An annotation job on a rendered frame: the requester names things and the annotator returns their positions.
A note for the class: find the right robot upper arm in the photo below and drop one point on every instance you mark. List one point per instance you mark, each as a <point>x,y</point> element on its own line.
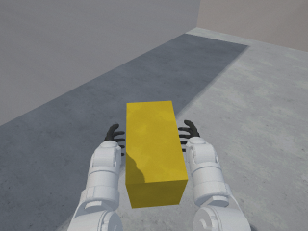
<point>216,218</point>

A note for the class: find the left robot upper arm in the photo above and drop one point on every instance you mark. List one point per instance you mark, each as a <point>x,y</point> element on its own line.
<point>106,220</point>

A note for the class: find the right robot forearm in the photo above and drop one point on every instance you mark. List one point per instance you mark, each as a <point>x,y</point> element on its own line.
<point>209,187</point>

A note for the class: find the robot right hand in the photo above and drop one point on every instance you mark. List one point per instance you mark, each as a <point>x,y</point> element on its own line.
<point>192,130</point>

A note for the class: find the carton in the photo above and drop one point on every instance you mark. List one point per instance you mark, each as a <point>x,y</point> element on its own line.
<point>155,170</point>

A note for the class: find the left robot forearm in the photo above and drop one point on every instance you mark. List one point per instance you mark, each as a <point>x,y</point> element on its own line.
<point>101,192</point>

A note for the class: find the robot left hand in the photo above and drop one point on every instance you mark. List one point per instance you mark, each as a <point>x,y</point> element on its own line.
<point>111,134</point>

